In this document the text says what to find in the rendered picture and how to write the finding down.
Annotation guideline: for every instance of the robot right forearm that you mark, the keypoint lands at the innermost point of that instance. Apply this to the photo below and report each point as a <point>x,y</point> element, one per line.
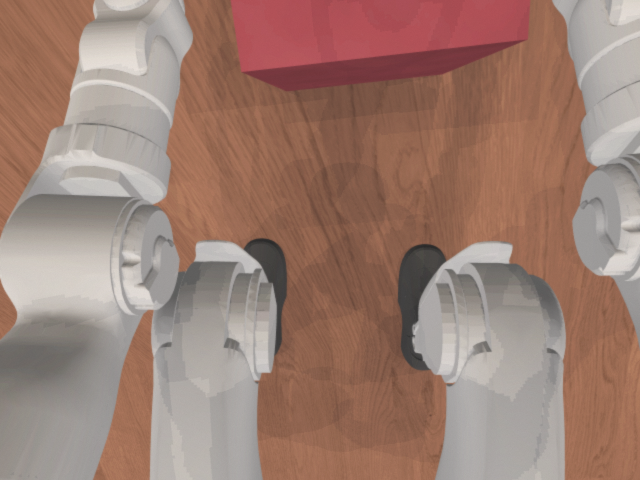
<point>604,43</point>

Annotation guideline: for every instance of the robot left forearm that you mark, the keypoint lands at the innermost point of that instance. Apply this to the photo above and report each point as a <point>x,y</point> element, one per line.
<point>121,109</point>

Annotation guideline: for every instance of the left robot upper arm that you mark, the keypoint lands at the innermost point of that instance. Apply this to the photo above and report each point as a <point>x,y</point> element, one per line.
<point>81,271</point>

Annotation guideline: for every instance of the left robot shin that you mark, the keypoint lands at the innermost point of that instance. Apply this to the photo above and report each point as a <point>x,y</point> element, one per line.
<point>206,250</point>

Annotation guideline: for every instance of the carton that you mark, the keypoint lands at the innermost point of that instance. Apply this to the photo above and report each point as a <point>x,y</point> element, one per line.
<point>306,44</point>

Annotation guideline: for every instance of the robot left thigh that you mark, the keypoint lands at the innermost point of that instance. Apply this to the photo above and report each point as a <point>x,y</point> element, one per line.
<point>204,408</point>

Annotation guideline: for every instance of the right robot upper arm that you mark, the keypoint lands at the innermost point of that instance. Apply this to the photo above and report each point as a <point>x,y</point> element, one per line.
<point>606,227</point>

